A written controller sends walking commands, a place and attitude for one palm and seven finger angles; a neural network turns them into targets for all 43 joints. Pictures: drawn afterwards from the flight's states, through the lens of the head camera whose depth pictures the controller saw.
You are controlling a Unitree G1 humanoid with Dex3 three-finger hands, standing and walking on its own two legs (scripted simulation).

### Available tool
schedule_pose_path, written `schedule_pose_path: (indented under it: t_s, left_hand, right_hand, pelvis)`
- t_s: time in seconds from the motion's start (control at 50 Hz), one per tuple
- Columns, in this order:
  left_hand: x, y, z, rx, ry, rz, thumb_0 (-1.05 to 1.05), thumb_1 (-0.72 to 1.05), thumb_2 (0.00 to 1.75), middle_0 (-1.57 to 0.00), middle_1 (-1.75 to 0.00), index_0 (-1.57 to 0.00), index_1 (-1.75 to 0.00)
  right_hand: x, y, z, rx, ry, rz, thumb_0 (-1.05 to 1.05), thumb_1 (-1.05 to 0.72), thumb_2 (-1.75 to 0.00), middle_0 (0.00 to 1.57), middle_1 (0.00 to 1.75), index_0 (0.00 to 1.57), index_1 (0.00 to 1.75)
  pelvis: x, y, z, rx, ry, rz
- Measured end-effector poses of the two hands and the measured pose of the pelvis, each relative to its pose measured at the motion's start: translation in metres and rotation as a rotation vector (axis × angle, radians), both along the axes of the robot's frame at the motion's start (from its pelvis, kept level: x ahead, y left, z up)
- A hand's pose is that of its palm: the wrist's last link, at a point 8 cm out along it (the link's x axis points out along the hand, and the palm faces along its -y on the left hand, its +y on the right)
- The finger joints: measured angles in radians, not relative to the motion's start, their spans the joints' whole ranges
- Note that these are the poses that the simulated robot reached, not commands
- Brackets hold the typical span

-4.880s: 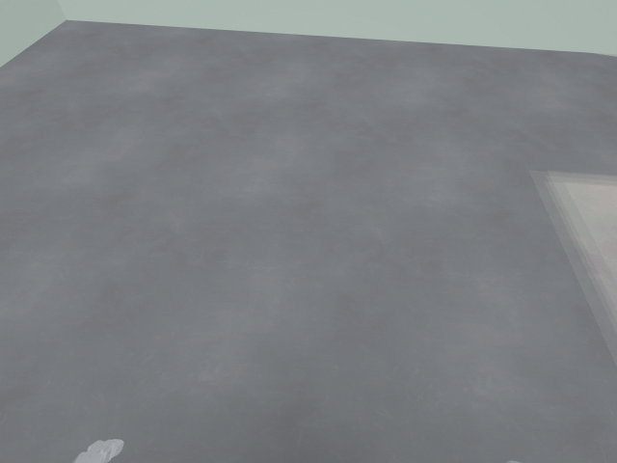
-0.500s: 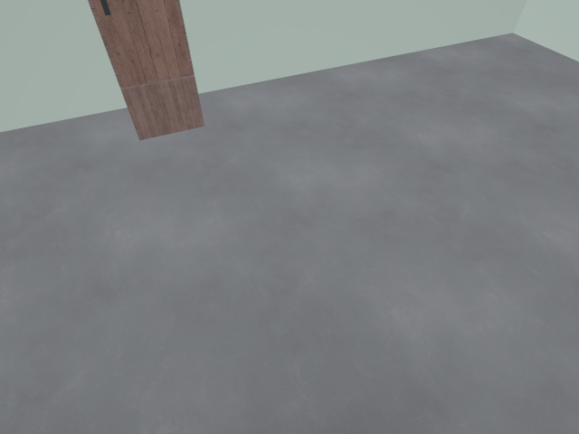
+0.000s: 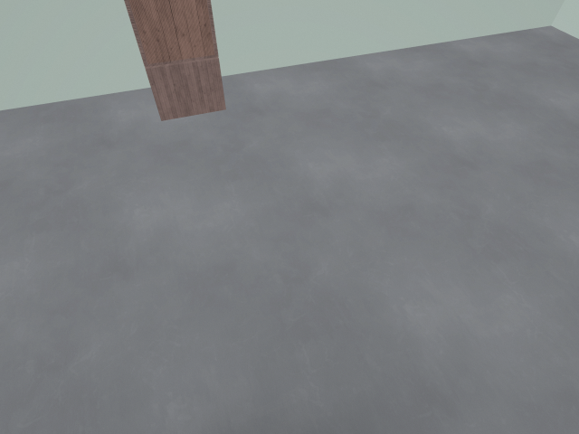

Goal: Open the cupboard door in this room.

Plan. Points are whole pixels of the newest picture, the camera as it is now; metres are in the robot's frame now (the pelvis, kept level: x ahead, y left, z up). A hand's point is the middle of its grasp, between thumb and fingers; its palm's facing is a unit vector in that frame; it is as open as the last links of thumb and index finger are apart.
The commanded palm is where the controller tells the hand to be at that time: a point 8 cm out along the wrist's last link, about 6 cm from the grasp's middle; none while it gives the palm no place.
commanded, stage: turn or walk to find it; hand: left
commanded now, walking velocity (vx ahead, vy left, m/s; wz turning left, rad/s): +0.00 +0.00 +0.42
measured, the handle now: out of the picture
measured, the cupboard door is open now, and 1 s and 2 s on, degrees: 0 0 0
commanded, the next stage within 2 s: stand and wait in 0.04 s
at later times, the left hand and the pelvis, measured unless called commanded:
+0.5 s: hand out of the picture +0.04 +0.20 -0.18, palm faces +0.16 -0.97 -0.21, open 7.4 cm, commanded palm none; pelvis +0.02 +0.01 -0.01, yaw +7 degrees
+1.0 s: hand out of the picture +0.04 +0.17 -0.14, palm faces +0.33 -0.90 -0.29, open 7.4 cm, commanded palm none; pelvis +0.01 -0.05 +0.00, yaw +20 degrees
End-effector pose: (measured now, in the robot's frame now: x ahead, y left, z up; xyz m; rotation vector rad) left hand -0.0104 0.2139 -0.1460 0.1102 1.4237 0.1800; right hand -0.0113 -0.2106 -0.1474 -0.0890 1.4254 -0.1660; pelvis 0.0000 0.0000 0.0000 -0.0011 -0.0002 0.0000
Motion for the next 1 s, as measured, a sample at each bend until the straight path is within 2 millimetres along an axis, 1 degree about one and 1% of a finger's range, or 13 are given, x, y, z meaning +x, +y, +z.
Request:
schedule_pose_path:
  t_s: [0.1,0.2,0.32,0.38,0.48,0.56,0.64,0.72,0.8,0.88,0.94,1.0]
  left_hand:
    - [0.006,0.011,-0.003,0.011,-0.023,0.028,0.01,0.90,0.90,-0.20,-0.30,-0.20,-0.30]
    - [0.018,0.021,-0.004,0.023,-0.040,0.028,0.01,0.90,0.90,-0.20,-0.30,-0.20,-0.30]
    - [0.032,0.021,0.005,0.044,-0.073,0.017,0.01,0.91,0.90,-0.20,-0.29,-0.20,-0.30]
    - [0.037,0.021,0.006,0.048,-0.091,0.025,0.01,0.90,0.90,-0.20,-0.30,-0.20,-0.30]
    - [0.041,0.028,-0.001,0.043,-0.124,0.064,0.01,0.90,0.90,-0.20,-0.30,-0.20,-0.30]
    - [0.041,0.040,-0.010,0.032,-0.135,0.104,0.01,0.90,0.90,-0.20,-0.30,-0.20,-0.30]
    - [0.043,0.048,-0.001,0.049,-0.129,0.114,0.01,0.90,0.90,-0.20,-0.30,-0.20,-0.30]
    - [0.049,0.051,0.012,0.074,-0.167,0.127,0.01,0.90,0.90,-0.20,-0.30,-0.20,-0.30]
    - [0.057,0.046,0.022,0.102,-0.212,0.143,0.01,0.91,0.90,-0.20,-0.30,-0.20,-0.30]
    - [0.059,0.030,0.030,0.135,-0.258,0.161,0.01,0.91,0.90,-0.20,-0.29,-0.20,-0.30]
    - [0.049,0.015,0.033,0.167,-0.282,0.178,0.01,0.90,0.90,-0.20,-0.30,-0.20,-0.30]
    - [0.028,-0.001,0.039,0.172,-0.269,0.217,0.01,0.90,0.90,-0.20,-0.30,-0.20,-0.30]
  right_hand:
    - [0.022,-0.010,0.001,-0.034,-0.022,0.047,0.01,-0.91,-0.90,0.20,0.29,0.20,0.29]
    - [0.045,-0.013,0.006,-0.059,-0.065,0.077,0.01,-0.91,-0.90,0.20,0.29,0.20,0.29]
    - [0.071,-0.018,0.008,-0.054,-0.116,0.095,0.01,-0.92,-0.90,0.20,0.29,0.20,0.29]
    - [0.081,-0.021,0.006,-0.049,-0.130,0.111,0.01,-0.91,-0.90,0.20,0.29,0.20,0.29]
    - [0.095,-0.021,0.006,-0.069,-0.118,0.156,0.01,-0.91,-0.90,0.20,0.29,0.20,0.29]
    - [0.105,-0.014,0.007,-0.088,-0.124,0.202,0.01,-0.91,-0.90,0.20,0.29,0.20,0.29]
    - [0.109,-0.009,0.014,-0.088,-0.138,0.223,0.01,-0.91,-0.90,0.20,0.29,0.20,0.29]
    - [0.109,-0.011,0.019,-0.076,-0.129,0.241,0.01,-0.90,-0.90,0.20,0.29,0.20,0.30]
    - [0.109,-0.022,0.016,-0.060,-0.121,0.259,0.01,-0.90,-0.90,0.20,0.29,0.20,0.30]
    - [0.114,-0.041,0.005,-0.038,-0.114,0.282,0.01,-0.90,-0.90,0.20,0.29,0.20,0.30]
    - [0.122,-0.057,-0.007,-0.021,-0.119,0.300,0.01,-0.90,-0.90,0.20,0.29,0.20,0.30]
    - [0.133,-0.068,-0.004,-0.020,-0.116,0.332,0.01,-0.90,-0.90,0.20,0.29,0.20,0.29]
  pelvis:
    - [0.001,0.003,-0.004,-0.006,0.014,0.031]
    - [0.006,0.006,-0.004,-0.002,0.016,0.037]
    - [0.013,0.002,0.001,-0.003,0.009,0.039]
    - [0.015,0.000,0.000,-0.006,0.009,0.055]
    - [0.016,0.005,-0.006,-0.016,-0.001,0.114]
    - [0.015,0.014,-0.012,-0.004,-0.003,0.149]
    - [0.013,0.014,-0.003,-0.008,0.007,0.175]
    - [0.012,0.007,0.004,-0.011,0.012,0.204]
    - [0.011,-0.005,0.005,-0.006,0.011,0.239]
    - [0.009,-0.024,0.001,0.008,0.009,0.277]
    - [0.008,-0.040,-0.005,0.013,-0.003,0.309]
    - [0.006,-0.049,0.000,0.029,-0.014,0.342]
